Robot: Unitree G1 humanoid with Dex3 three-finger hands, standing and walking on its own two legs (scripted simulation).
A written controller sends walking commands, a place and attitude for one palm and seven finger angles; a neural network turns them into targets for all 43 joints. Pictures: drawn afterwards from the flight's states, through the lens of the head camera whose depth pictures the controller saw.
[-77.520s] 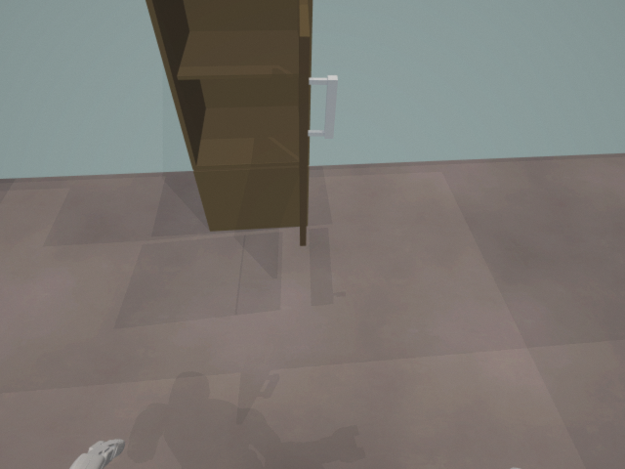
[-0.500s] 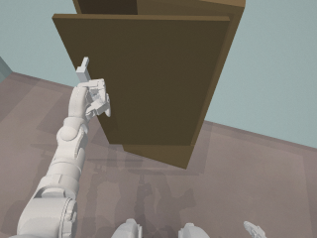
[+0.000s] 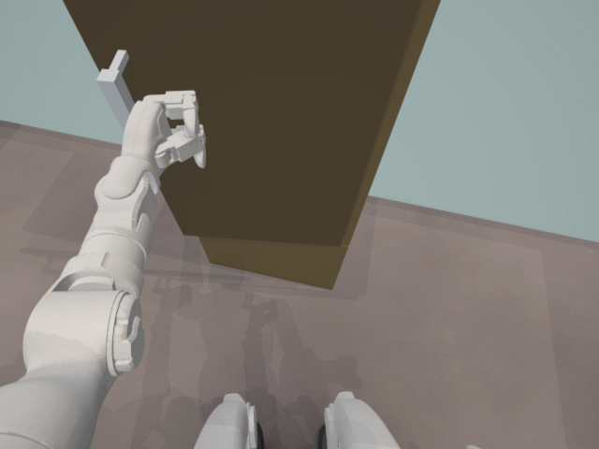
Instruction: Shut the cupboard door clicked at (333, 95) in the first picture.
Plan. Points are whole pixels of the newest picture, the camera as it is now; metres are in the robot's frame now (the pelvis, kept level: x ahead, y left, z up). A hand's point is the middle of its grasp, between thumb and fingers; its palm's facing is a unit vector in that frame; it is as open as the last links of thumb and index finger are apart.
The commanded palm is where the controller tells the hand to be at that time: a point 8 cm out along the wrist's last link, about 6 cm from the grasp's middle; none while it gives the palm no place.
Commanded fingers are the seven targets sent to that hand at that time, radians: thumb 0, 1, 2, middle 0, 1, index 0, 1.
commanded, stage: push the door shut along its arc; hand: left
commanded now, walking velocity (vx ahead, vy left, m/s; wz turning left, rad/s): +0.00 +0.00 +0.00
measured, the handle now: (135, 110) +0.55 +0.19 +0.09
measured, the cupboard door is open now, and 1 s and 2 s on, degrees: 9 0 0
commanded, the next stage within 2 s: pull the fist back off the door in 0.96 s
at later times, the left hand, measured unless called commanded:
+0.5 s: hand (206, 115) +0.53 +0.09 +0.09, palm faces -0.32 -0.95 -0.02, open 3.0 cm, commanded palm +0.55 +0.12 +0.09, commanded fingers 0.00 0.90 0.90 -1.30 -1.50 -1.30 -1.50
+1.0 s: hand (217, 106) +0.55 +0.08 +0.10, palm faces -0.38 -0.92 -0.03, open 3.2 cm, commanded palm +0.59 +0.07 +0.09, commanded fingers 0.00 0.90 0.90 -1.30 -1.50 -1.30 -1.50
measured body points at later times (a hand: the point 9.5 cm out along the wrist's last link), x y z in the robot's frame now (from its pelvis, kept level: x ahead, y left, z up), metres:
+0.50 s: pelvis +0.00 +0.00 -0.01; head +0.14 +0.01 +0.42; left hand +0.55 +0.14 +0.10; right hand +0.00 -0.27 -0.12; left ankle +0.04 +0.10 -0.66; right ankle +0.02 -0.12 -0.66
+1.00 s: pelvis -0.01 +0.00 -0.03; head +0.15 +0.03 +0.39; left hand +0.57 +0.13 +0.10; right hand -0.04 -0.26 -0.13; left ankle +0.04 +0.10 -0.66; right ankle +0.02 -0.12 -0.66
